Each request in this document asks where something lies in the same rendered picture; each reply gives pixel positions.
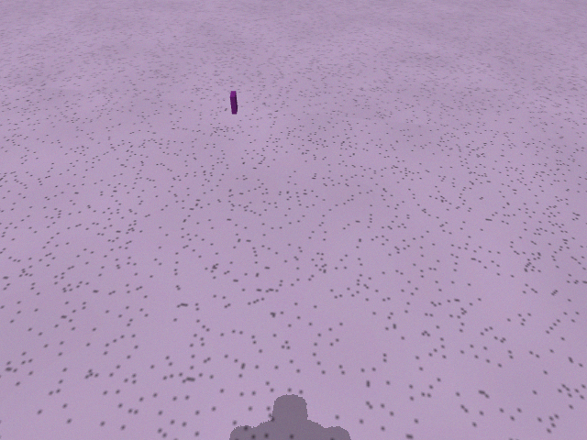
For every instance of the carton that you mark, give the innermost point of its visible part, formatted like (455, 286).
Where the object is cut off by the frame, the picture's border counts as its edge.
(233, 101)

